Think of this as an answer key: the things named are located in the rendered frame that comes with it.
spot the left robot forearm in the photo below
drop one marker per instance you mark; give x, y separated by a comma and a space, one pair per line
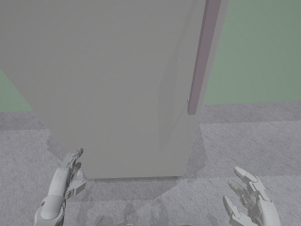
51, 211

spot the handle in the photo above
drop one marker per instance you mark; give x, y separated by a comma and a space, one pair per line
209, 20

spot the fridge door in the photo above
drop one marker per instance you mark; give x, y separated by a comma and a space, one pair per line
112, 77

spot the robot left hand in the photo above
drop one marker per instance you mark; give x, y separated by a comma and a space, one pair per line
61, 183

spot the robot right hand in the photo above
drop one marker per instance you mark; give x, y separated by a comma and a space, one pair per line
261, 209

